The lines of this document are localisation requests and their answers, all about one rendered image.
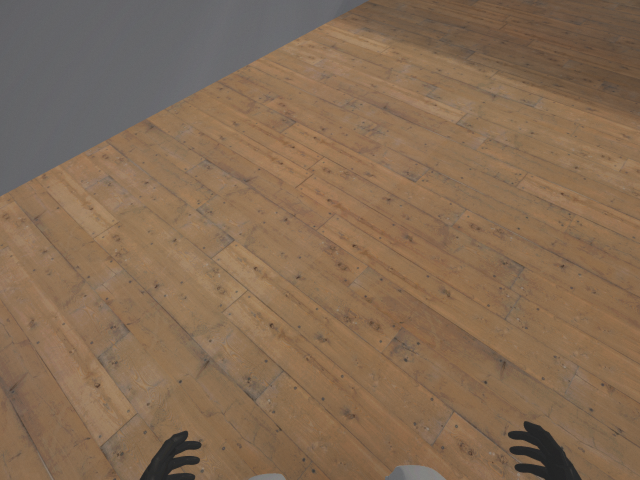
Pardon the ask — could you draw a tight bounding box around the robot left hand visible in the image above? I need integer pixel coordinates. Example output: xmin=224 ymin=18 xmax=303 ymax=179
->
xmin=140 ymin=431 xmax=202 ymax=480

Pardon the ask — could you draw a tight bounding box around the robot right hand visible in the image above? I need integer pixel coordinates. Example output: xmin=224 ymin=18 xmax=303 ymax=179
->
xmin=508 ymin=421 xmax=582 ymax=480

